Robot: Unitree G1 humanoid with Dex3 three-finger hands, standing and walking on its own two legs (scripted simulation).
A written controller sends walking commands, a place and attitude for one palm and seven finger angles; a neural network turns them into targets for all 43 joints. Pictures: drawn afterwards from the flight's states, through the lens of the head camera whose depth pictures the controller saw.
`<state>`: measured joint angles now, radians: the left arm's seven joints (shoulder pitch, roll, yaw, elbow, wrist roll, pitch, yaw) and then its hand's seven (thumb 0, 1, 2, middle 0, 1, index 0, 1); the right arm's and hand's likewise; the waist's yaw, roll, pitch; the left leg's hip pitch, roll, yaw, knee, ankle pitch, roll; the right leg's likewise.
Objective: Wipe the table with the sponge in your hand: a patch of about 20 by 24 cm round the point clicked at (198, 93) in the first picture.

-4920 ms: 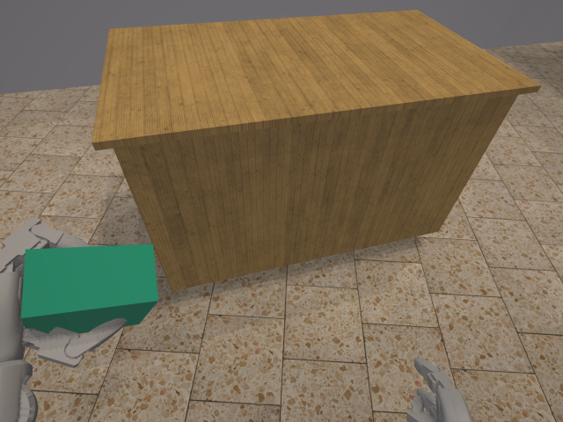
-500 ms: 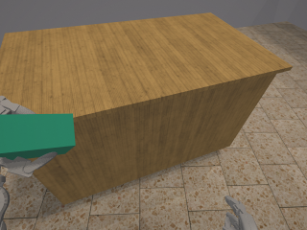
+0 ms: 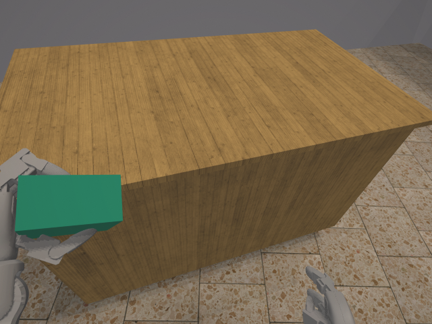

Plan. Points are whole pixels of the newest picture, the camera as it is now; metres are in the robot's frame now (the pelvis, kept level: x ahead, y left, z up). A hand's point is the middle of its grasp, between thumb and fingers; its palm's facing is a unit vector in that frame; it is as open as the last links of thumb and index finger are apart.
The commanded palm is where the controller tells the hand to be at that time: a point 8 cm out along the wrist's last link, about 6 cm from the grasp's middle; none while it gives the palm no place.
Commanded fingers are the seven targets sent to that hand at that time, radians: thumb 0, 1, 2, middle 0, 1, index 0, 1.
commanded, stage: shuffle to correct the standing spot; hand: left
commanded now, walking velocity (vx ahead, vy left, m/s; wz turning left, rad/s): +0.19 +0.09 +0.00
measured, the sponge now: (84, 207) +0.23 +0.22 +0.15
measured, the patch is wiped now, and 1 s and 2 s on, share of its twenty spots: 0.00 0.00 0.00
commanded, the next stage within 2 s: come to a stop and stand still in 0.70 s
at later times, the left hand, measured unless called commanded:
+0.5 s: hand (74, 151) +0.30 +0.26 +0.18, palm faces +0.37 -0.84 -0.39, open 10.3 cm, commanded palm +0.24 +0.30 +0.18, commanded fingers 0.00 0.10 1.30 -1.20 -1.60 -1.20 -1.60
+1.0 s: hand (46, 120) +0.35 +0.32 +0.20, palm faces +0.46 -0.83 -0.33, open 10.3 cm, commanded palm +0.29 +0.36 +0.18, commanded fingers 0.00 0.10 1.30 -1.20 -1.60 -1.20 -1.60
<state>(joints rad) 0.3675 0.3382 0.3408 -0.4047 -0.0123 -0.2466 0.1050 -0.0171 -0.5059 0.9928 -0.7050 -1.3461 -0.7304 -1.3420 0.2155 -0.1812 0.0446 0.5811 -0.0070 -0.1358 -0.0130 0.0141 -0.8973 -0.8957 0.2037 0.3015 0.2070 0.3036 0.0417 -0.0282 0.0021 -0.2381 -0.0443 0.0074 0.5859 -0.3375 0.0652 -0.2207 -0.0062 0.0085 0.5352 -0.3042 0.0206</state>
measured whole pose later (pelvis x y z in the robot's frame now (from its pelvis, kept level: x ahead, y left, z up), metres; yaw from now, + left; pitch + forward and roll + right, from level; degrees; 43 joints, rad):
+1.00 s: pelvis +0.14 +0.07 -0.01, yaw +1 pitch -3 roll +1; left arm 0.34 0.39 0.37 -0.49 -0.03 -0.23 0.13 -0.02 -0.51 1.00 -0.70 -1.34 -0.73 -1.34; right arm 0.20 -0.20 0.01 0.58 0.01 -0.11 -0.06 0.01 -0.90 -0.90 0.20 0.30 0.20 0.30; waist 0.01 -0.06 0.03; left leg -0.31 0.06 0.03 0.60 -0.22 -0.04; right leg -0.36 -0.02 -0.05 0.70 -0.36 -0.01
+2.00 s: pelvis +0.17 +0.13 +0.01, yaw +1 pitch +2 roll +0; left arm 0.35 0.45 0.44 -0.46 -0.08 -0.26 0.11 -0.02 -0.51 1.00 -0.70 -1.34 -0.73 -1.34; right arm 0.20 -0.22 0.04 0.56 0.00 -0.16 0.03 0.01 -0.90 -0.90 0.20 0.30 0.21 0.30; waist 0.00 -0.03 0.03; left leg -0.31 0.01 0.07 0.52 -0.24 0.02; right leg -0.28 0.00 0.02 0.49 -0.25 0.02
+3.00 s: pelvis +0.12 +0.06 +0.00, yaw -2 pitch -1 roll -1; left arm 0.51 0.38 0.35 -0.54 -0.10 -0.14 0.11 -0.02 -0.51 1.00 -0.70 -1.34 -0.73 -1.34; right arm 0.24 -0.23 0.00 0.58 0.03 -0.12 -0.05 0.02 -0.90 -0.90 0.20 0.30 0.20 0.30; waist -0.04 0.01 0.05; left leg -0.32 0.11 0.03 0.55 -0.20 -0.04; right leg -0.27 0.09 -0.08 0.50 -0.21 -0.10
